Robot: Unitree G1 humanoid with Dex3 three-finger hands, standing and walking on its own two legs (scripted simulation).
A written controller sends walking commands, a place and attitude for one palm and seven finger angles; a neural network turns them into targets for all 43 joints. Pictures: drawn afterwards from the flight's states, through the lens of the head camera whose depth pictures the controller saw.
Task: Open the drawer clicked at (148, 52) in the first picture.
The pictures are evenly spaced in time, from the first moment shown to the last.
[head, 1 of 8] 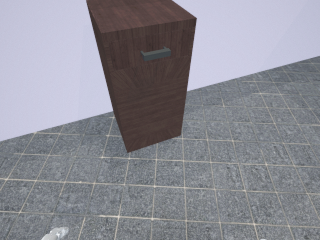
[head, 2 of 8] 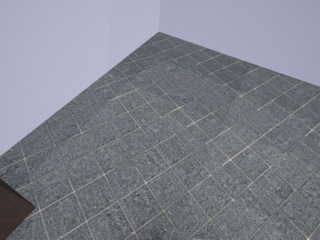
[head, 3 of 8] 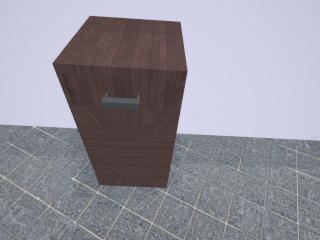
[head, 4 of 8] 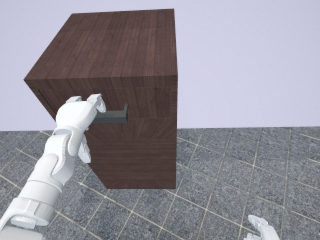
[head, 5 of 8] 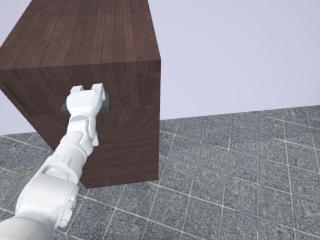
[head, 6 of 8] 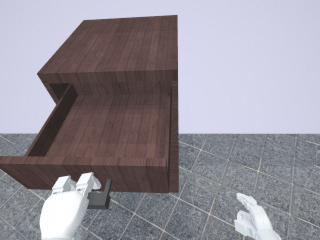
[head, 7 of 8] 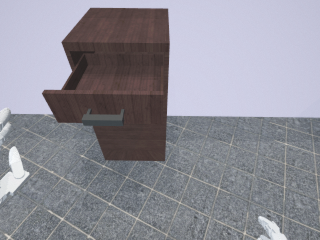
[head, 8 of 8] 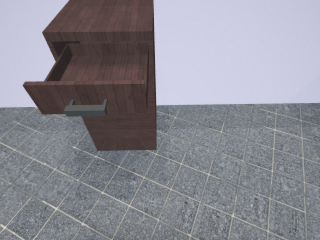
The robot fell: no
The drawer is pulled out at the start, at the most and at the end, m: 0.00 0.30 0.28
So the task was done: yes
